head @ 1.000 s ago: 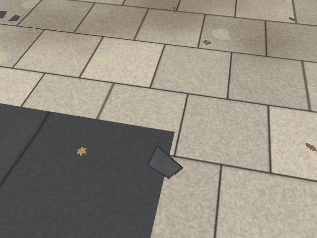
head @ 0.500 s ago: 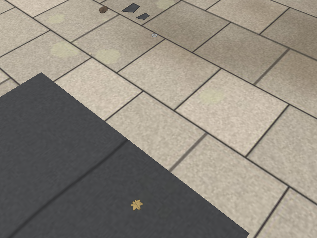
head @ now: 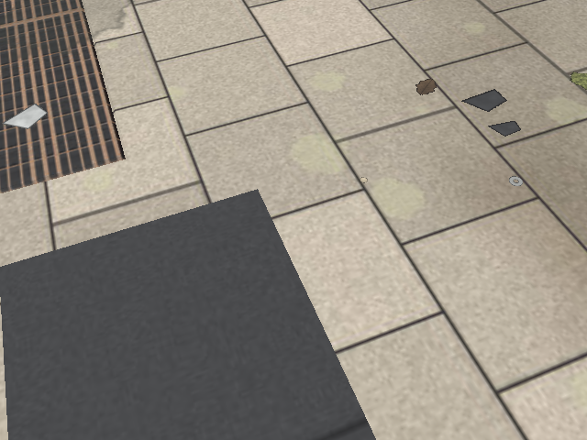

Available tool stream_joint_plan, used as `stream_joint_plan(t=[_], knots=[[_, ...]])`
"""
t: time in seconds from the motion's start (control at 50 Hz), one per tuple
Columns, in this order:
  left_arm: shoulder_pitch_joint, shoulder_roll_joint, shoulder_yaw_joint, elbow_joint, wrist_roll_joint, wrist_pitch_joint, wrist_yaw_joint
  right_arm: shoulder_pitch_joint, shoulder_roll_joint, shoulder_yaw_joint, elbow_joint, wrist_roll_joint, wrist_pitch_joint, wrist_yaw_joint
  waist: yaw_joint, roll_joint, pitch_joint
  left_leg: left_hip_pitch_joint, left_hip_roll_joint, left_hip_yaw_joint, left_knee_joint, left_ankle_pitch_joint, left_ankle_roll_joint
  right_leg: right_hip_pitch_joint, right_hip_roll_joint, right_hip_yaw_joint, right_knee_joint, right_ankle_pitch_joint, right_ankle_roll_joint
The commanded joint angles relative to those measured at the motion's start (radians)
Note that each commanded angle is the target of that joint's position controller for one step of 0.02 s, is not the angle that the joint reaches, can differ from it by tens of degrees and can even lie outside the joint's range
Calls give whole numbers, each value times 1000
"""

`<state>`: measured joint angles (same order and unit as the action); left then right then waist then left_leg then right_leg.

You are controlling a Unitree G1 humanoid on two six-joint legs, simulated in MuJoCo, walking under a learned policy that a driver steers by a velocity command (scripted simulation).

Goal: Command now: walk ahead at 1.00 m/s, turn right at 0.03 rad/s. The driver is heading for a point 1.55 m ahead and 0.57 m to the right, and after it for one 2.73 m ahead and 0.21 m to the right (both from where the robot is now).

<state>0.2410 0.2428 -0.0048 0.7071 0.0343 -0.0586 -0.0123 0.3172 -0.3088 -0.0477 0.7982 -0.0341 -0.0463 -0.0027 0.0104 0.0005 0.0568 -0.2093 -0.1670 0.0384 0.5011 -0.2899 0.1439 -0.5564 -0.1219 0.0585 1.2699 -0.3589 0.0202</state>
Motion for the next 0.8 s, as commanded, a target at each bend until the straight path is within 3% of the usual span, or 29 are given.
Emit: stream_joint_plan(t=[0.02, 0.06, 0.08, 0.1, 0.14, 0.18, 0.2, 0.22, 0.24, 0.26, 0.28, 0.3, 0.32, 0.34, 0.38, 0.42, 0.46, 0.5, 0.56, 0.62, 0.64, 0.66, 0.68, 0.7, 0.72, 0.74, 0.76, 0.78, 0.8], knots=[[-14, 97, 22, -58, -6, 20, -18, 0, -105, -27, -44, 5, -68, 5, 8, -31, 66, -55, 330, -249, -388, 159, 154, -122, -56, 10, -191, 102, -18], [-82, 87, 18, -78, -19, 13, -34, -40, -95, -23, -44, 12, -88, 17, 7, -5, 84, -92, 258, -83, -429, 230, 92, -42, -45, -18, -416, 340, -48], [-80, 79, 17, -70, -29, 10, -45, -49, -101, -22, -45, 19, -98, 21, 7, -4, 59, -89, 247, -18, -465, 250, 73, 28, -24, -58, -491, 461, -66], [-102, 71, 15, -73, -34, 6, -52, -26, -107, -21, -39, 26, -110, 24, -7, 8, 63, -93, 284, -12, -505, 281, 66, 94, -23, -70, -538, 558, -87], [-140, 87, 23, -69, -30, 2, -57, 9, -129, -25, -12, 27, -112, 21, -22, -13, 80, 67, 301, 44, -518, 423, 31, 68, 19, -106, -623, 607, -121], [-116, 121, 38, -54, -19, 2, -57, 28, -175, -35, 0, 12, -98, 6, -6, 24, 24, 242, 321, 94, -392, 850, -8, 95, 108, -168, -644, 498, -150], [-66, 144, 49, -36, -14, 6, -53, 36, -199, -41, 0, -2, -83, -4, 18, 61, -31, 316, 332, 115, -268, 1097, -26, 134, 161, -206, -622, 392, -163], [59, 171, 63, -5, -14, 11, -47, 22, -216, -45, -5, -19, -62, -14, 87, 95, -102, 341, 347, 127, -55, 1268, -36, 232, 208, -221, -597, 274, -183], [271, 205, 84, 56, -13, 16, -38, -17, -220, -46, -19, -31, -39, -22, 193, 98, -195, 284, 343, 135, 249, 1287, -46, 421, 245, -220, -607, 169, -204], [423, 274, 115, 89, -6, 27, -21, -26, -190, -36, -23, -29, -39, -24, 265, 54, -246, 98, 293, 139, 641, 1073, -64, 623, 196, -96, -615, 35, -246], [319, 398, 153, 77, -7, 46, -13, 57, -34, 1, -95, 12, -63, 11, 83, -409, -301, -429, 54, 85, 1106, -38, -151, 912, -82, 528, -812, -134, -435], [247, 374, 155, 28, -24, 46, -25, 11, -84, 15, -131, -3, -87, 7, 107, -231, -396, -565, 67, -115, 1181, -98, -123, 963, -130, 833, -983, -151, -472], [229, 332, 147, 34, -24, 39, -17, -94, -107, 18, -150, -5, -100, 5, 112, -72, -279, -603, 137, -154, 1110, -35, -113, 863, -123, 733, -1003, -103, -428], [234, 269, 133, 66, -24, 35, -12, -115, -98, 27, -157, -6, -106, 4, 69, 50, -169, -559, 189, -147, 970, 1, -108, 696, -93, 633, -1008, -14, -377], [193, 207, 108, 79, -24, 22, 2, -148, -69, 42, -183, -37, -72, 6, 1, 66, -68, -466, 238, -140, 822, -31, -131, 459, -3, 471, -1015, 91, -337], [179, 211, 104, 69, -30, 5, 0, -139, -60, 50, -190, -46, -32, 11, -30, 34, -30, -434, 260, -117, 705, -75, -159, 335, 47, 396, -1051, 120, -346], [178, 229, 109, 62, -33, -7, -2, -251, -53, 62, -243, -39, -23, 19, -14, 16, 33, -420, 267, -69, 527, 7, -185, 226, 77, 355, -1115, 178, -350], [172, 229, 115, 54, -36, -9, -2, -361, -38, 75, -284, -21, -28, 29, 22, -11, 61, -365, 250, -44, 317, 198, -202, 184, 120, 318, -1138, 243, -314], [205, 250, 128, 63, -48, -13, -8, -417, -37, 76, -301, -1, -35, 32, 75, -47, 12, -265, 203, -30, 134, 397, -192, 270, 115, 321, -1102, 480, -258], [197, 268, 136, 66, -47, -13, 5, -386, -71, 62, -296, 0, -43, 21, 60, -50, -35, -162, 173, -48, 11, 380, -164, 402, 89, 341, -1010, 645, -212], [199, 281, 137, 71, -42, -15, 9, -317, -98, 48, -271, -3, -45, 13, 34, -45, -86, -84, 146, -39, 5, 320, -149, 461, 84, 332, -921, 814, -193], [192, 305, 139, 77, -31, -17, 7, -181, -136, 27, -232, -1, -49, 2, -33, -39, -174, 44, 125, -26, 18, 228, -130, 500, 85, 312, -758, 943, -173], [145, 303, 135, 73, -19, -23, 5, 18, -164, 7, -180, 0, -52, -15, -150, -33, -255, 233, 165, -30, 30, 175, -111, 436, 109, 278, -527, 917, -156], [132, 204, 107, 58, -9, -35, 8, 229, -219, -18, -146, -20, -55, -37, -226, 57, -372, 446, 341, -224, 46, -161, -81, 290, 149, 212, -195, 652, -155], [313, 51, 65, 20, -56, -35, -1, 173, -317, -41, -131, -51, -52, -29, -58, 421, -463, 639, 610, -856, -176, -406, 53, -35, 288, 104, 97, -119, -107], [243, 133, 57, 46, -24, -23, 8, 87, -229, -42, -145, -24, -44, -15, -79, 262, -360, 549, 577, -973, -250, -560, 79, -173, 204, 88, 146, -36, -134], [113, 176, 67, 36, -9, -17, 3, 17, -138, -26, -147, -14, -45, -6, -85, 107, -214, 406, 523, -767, -244, -457, 64, -183, 156, 76, 102, 68, -131], [36, 177, 64, 19, 1, -16, -8, 6, -100, -19, -124, -17, -47, 1, -81, 13, -141, 293, 474, -620, -243, -277, 52, -161, 134, 69, 51, 104, -126], [-22, 163, 60, -2, 8, -12, -20, 34, -85, -13, -92, -19, -51, 0, -75, 9, -90, 224, 426, -507, -250, -142, 32, -150, 120, 74, 10, 96, -124]])
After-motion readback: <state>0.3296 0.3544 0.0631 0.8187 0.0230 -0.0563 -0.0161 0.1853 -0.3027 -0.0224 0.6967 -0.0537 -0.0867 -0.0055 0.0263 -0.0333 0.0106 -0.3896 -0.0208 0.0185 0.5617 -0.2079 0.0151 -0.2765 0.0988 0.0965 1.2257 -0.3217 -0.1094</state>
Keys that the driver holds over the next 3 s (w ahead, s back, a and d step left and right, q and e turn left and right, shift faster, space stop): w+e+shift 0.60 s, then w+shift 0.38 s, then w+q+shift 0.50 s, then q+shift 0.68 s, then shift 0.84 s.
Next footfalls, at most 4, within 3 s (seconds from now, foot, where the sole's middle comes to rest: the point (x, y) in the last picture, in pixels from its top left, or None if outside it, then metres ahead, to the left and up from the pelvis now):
0.26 right None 0.45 -0.19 -0.76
0.70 left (383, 274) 0.90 -0.17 -0.76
1.12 right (521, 211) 1.11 -0.59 -0.76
1.56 left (495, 104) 1.59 -0.62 -0.76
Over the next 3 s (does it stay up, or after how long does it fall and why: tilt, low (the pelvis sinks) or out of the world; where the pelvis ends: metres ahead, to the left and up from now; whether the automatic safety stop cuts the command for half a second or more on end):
stays up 1.69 -0.68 0.01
